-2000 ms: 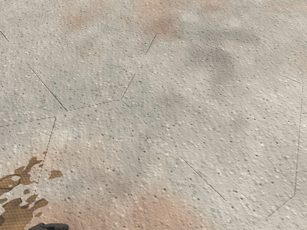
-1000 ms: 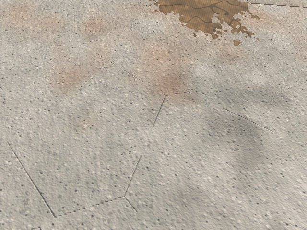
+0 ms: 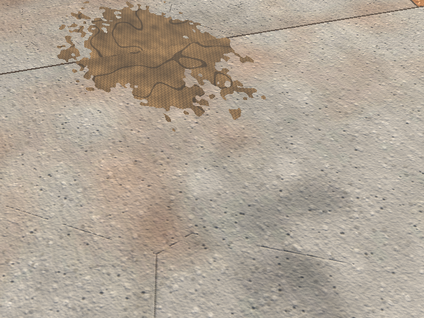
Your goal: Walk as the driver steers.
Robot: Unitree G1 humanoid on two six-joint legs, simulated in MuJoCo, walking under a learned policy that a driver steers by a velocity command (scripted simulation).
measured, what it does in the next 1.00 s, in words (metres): walks ahead: right foot, then left foot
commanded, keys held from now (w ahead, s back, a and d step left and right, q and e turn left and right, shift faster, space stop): w+e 0.50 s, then w+q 0.50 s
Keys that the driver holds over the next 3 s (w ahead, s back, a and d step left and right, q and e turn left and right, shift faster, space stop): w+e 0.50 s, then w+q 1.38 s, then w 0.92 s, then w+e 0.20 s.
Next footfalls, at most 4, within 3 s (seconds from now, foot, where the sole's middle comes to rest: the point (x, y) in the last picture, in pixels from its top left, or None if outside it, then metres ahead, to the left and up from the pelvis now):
0.16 right None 0.25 -0.14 -0.78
0.66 left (218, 281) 0.58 -0.03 -0.78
1.14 right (290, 222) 0.78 -0.30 -0.78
1.64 left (206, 167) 1.05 -0.02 -0.78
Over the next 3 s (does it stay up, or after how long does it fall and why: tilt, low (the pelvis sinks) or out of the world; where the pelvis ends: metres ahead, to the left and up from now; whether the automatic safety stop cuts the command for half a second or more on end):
stays up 1.59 0.15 0.00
